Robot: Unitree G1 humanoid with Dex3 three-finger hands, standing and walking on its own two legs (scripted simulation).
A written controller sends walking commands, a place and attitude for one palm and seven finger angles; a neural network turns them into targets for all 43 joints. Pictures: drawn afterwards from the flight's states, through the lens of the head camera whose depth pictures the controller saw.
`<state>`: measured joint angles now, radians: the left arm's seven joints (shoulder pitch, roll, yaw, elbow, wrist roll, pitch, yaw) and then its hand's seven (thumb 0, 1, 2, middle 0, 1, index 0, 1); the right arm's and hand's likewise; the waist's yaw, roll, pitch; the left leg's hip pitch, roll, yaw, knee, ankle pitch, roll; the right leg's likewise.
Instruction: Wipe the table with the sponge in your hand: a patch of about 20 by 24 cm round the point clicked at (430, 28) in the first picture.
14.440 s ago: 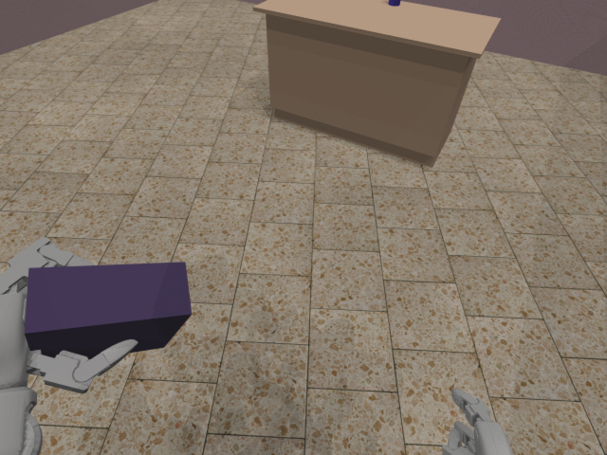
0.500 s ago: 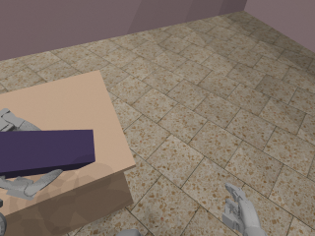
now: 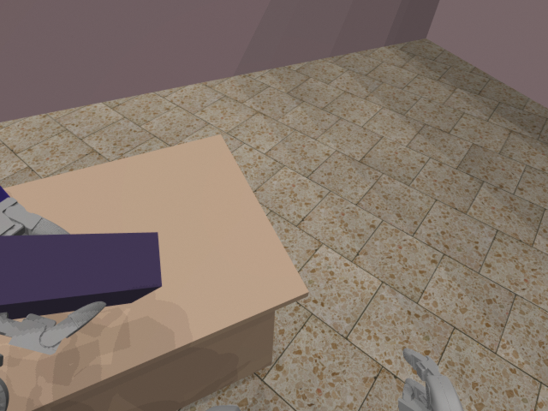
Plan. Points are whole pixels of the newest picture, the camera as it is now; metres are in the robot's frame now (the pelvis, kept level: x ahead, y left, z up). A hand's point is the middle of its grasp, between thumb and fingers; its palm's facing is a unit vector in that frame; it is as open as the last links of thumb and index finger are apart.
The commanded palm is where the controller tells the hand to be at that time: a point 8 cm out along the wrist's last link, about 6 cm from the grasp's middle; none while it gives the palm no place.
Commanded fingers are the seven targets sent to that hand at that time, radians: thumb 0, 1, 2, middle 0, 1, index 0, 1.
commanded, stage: come to a stop and stand still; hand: left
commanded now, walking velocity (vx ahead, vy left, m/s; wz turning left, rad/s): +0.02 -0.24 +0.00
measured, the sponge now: (102, 275) +0.23 +0.20 +0.16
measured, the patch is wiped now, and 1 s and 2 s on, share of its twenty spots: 0.00 0.00 0.00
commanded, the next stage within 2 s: look again from close up in 1.08 s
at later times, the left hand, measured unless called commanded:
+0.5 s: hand out of the picture +0.23 +0.31 +0.17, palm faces +0.38 -0.84 -0.38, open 9.8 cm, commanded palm +0.18 +0.33 +0.19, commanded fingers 0.00 0.10 1.30 -1.20 -1.60 -1.20 -1.60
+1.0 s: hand (39, 259) +0.24 +0.27 +0.16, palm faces +0.37 -0.84 -0.39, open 9.8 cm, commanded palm +0.19 +0.31 +0.19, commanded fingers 0.00 0.10 1.30 -1.20 -1.60 -1.20 -1.60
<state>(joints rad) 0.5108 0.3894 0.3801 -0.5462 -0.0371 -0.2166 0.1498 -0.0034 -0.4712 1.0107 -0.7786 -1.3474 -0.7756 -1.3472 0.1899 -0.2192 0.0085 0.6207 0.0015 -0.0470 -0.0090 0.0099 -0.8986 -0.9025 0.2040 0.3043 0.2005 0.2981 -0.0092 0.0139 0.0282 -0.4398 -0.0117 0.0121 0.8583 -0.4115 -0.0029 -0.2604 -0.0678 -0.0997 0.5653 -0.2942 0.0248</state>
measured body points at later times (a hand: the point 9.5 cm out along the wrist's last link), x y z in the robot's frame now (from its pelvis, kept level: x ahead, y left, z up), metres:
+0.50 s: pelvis +0.01 +0.06 +0.02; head +0.00 +0.06 +0.47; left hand +0.20 +0.35 +0.19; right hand +0.18 -0.15 -0.06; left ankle +0.05 +0.14 -0.73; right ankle -0.01 -0.04 -0.73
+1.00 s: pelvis +0.02 +0.03 +0.02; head +0.02 +0.03 +0.47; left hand +0.21 +0.32 +0.18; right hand +0.19 -0.20 -0.07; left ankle +0.05 +0.14 -0.73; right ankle -0.01 -0.04 -0.73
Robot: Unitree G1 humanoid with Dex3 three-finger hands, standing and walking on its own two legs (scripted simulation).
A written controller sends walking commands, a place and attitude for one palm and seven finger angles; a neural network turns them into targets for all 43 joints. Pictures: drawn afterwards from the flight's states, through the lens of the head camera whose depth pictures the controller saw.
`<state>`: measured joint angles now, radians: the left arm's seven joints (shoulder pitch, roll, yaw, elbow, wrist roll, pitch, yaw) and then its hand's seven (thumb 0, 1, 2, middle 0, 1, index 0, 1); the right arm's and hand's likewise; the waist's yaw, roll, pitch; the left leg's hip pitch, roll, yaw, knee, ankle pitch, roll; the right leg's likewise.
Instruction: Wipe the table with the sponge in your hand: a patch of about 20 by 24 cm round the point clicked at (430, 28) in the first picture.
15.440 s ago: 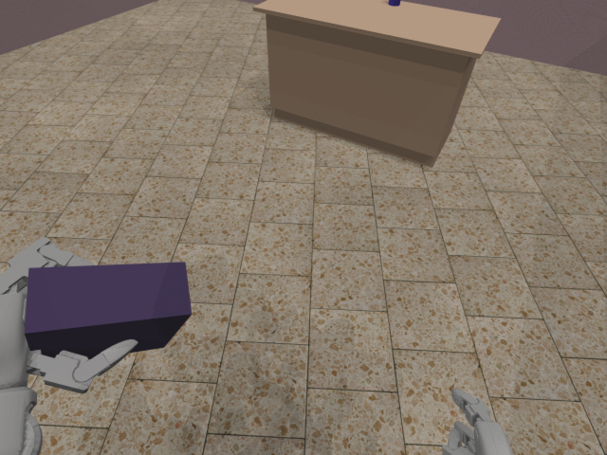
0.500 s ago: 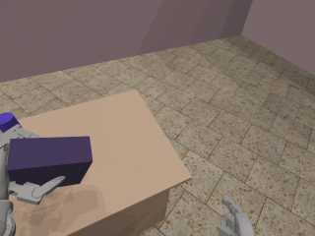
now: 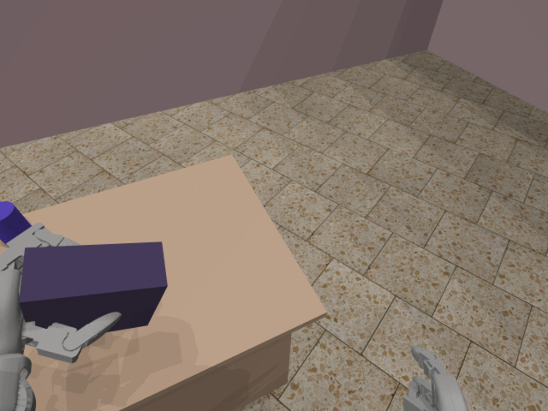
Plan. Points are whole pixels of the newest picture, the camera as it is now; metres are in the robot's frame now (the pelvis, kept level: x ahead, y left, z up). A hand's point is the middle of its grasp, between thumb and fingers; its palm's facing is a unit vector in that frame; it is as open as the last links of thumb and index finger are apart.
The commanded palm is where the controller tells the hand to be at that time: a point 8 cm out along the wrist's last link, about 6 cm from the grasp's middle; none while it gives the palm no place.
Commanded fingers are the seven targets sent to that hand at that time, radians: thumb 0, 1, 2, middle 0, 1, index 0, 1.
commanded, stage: come to a stop and stand still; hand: left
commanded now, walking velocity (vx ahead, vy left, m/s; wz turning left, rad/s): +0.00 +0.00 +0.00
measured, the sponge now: (117, 291) +0.23 +0.20 +0.12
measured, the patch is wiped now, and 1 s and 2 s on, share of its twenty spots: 0.00 0.00 0.00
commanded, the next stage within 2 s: look again from close up in 0.08 s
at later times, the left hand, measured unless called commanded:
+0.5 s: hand (47, 306) +0.20 +0.26 +0.14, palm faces +0.26 -0.88 -0.39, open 9.8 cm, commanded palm +0.14 +0.31 +0.17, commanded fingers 0.00 0.10 1.30 -1.20 -1.60 -1.20 -1.60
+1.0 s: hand (13, 295) +0.20 +0.29 +0.16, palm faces +0.30 -0.86 -0.41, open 9.8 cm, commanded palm +0.13 +0.32 +0.17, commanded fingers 0.00 0.10 1.30 -1.20 -1.60 -1.20 -1.60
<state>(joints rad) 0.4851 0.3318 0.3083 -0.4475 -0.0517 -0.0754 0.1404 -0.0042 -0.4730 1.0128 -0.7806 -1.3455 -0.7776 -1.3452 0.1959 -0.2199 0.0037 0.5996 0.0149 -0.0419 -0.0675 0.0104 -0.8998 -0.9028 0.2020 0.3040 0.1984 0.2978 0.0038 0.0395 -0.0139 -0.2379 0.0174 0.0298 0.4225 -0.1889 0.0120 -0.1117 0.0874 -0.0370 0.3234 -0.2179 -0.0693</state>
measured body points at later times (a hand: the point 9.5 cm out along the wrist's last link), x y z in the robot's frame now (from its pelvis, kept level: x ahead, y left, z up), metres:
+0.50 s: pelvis -0.02 +0.03 +0.00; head +0.00 +0.06 +0.44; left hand +0.18 +0.31 +0.16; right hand +0.15 -0.21 -0.07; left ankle +0.02 +0.11 -0.74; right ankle -0.03 -0.07 -0.74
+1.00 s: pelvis -0.04 +0.05 +0.00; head +0.00 +0.08 +0.44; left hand +0.17 +0.33 +0.19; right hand +0.14 -0.16 -0.06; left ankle +0.02 +0.11 -0.74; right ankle -0.06 -0.06 -0.74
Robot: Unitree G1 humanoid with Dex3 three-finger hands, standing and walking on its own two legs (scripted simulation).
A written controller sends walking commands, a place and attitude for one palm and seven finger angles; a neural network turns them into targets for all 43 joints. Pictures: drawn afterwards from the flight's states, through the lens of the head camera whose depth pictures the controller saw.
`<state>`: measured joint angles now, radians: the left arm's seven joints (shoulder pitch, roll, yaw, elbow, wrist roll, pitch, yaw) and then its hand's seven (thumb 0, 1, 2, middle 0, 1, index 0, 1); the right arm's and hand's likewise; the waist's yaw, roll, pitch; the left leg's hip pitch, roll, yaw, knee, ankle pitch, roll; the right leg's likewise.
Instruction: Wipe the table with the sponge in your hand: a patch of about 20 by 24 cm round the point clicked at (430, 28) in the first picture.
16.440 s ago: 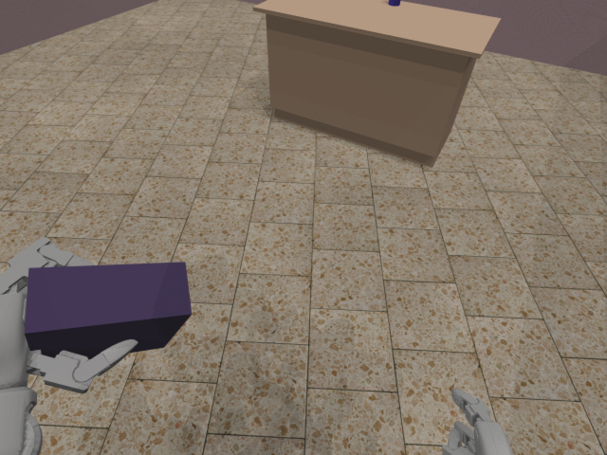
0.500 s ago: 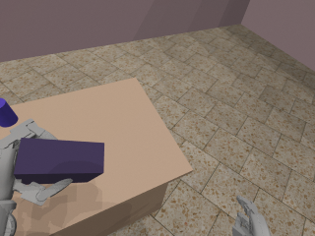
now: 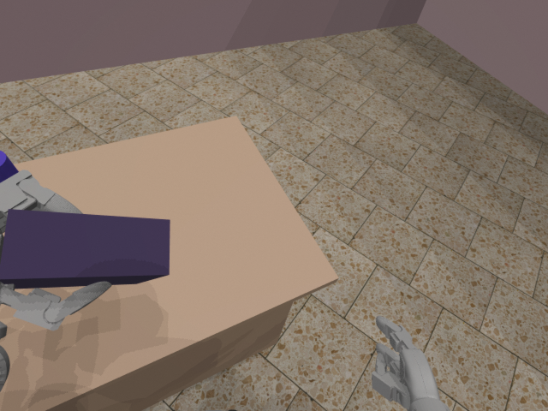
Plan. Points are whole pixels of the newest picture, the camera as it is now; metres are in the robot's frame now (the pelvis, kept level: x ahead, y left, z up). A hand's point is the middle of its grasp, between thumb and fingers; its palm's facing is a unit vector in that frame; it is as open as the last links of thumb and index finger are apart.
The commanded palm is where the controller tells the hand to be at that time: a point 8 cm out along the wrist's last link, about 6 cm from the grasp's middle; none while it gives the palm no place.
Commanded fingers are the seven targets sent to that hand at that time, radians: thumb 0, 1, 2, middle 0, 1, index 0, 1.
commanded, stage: shuffle to correct the standing spot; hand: left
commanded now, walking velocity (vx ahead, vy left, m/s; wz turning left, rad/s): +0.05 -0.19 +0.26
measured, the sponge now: (110, 255) +0.24 +0.21 +0.14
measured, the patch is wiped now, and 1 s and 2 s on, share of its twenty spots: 0.00 0.00 0.00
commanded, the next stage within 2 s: come to a stop and stand still in 0.68 s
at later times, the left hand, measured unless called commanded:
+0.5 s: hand (135, 251) +0.24 +0.18 +0.16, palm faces +0.36 -0.87 -0.34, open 9.8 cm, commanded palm +0.17 +0.22 +0.17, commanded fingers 0.00 0.10 1.30 -1.20 -1.60 -1.20 -1.60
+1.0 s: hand (144, 269) +0.22 +0.17 +0.16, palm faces +0.40 -0.84 -0.37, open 9.8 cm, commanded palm +0.17 +0.20 +0.17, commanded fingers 0.00 0.10 1.30 -1.20 -1.60 -1.20 -1.60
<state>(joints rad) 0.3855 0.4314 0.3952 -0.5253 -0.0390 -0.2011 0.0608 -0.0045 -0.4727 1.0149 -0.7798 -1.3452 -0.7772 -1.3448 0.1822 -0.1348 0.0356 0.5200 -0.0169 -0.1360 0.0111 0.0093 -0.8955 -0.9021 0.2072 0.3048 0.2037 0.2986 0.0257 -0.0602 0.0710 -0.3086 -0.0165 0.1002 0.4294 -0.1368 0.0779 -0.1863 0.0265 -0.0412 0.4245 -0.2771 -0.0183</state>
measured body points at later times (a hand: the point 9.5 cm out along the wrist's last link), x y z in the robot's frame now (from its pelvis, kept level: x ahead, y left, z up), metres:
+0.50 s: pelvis +0.02 -0.07 -0.01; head +0.02 -0.05 +0.44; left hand +0.21 +0.22 +0.18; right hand +0.19 -0.30 -0.08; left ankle +0.06 +0.06 -0.74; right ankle -0.01 -0.11 -0.74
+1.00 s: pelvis +0.02 -0.08 -0.01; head +0.03 -0.08 +0.44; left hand +0.20 +0.21 +0.18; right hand +0.20 -0.31 -0.09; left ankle +0.06 +0.06 -0.74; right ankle -0.01 -0.12 -0.74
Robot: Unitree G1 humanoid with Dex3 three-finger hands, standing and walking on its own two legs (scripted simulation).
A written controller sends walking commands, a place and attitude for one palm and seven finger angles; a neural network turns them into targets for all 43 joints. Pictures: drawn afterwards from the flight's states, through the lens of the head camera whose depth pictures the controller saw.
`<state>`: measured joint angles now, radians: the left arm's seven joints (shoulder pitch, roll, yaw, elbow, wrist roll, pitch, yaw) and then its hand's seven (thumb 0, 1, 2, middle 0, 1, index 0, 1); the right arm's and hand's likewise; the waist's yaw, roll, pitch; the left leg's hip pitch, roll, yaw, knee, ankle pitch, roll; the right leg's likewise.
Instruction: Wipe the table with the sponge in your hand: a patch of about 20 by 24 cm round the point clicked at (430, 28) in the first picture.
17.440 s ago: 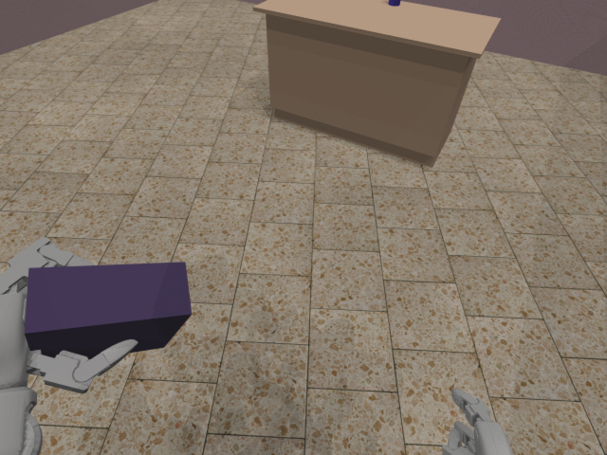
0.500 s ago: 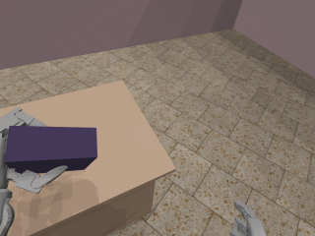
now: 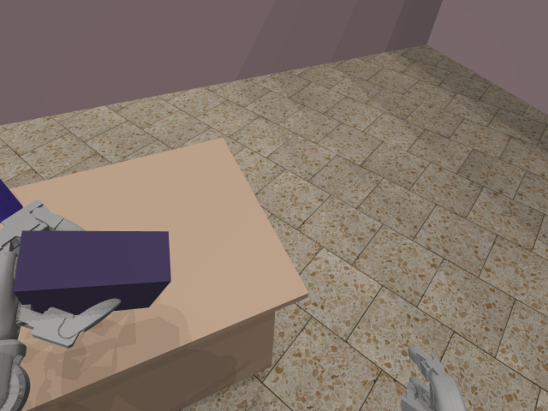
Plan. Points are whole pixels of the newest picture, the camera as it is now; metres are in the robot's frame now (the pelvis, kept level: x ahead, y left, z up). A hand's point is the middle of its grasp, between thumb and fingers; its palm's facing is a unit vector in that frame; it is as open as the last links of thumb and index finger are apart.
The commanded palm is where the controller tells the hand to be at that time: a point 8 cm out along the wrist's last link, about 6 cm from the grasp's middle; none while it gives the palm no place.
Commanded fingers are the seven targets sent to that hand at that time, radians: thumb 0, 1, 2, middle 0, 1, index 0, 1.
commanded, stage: come to a stop and stand still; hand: left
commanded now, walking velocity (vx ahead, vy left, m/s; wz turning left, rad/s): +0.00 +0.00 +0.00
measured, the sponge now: (119, 275) +0.23 +0.20 +0.14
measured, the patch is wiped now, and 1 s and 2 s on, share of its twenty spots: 0.00 0.00 0.00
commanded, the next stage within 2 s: look again from close up in 1.28 s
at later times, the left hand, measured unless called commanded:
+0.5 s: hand (31, 269) +0.23 +0.30 +0.14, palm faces +0.32 -0.83 -0.46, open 9.8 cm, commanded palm +0.17 +0.33 +0.18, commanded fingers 0.00 0.10 1.30 -1.20 -1.60 -1.20 -1.60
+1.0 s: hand out of the picture +0.23 +0.34 +0.15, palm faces +0.30 -0.83 -0.48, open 9.8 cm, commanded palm +0.17 +0.37 +0.18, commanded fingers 0.00 0.10 1.30 -1.20 -1.60 -1.20 -1.60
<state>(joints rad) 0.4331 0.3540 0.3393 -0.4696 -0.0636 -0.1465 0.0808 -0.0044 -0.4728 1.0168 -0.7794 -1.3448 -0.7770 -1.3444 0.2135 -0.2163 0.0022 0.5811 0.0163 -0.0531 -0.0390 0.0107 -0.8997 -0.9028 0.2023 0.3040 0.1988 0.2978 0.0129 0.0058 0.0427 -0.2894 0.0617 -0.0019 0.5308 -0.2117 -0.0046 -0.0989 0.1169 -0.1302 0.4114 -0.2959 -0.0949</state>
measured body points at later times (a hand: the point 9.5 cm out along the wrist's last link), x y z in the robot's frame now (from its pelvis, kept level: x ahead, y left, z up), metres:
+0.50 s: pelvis +0.01 +0.05 +0.00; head +0.05 +0.07 +0.45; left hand +0.21 +0.35 +0.16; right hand +0.17 -0.19 -0.08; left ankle +0.05 +0.14 -0.73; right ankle -0.04 -0.03 -0.73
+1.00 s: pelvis +0.00 +0.10 +0.00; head +0.05 +0.12 +0.45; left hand +0.20 +0.38 +0.18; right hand +0.18 -0.13 -0.07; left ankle +0.05 +0.14 -0.73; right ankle -0.04 -0.03 -0.73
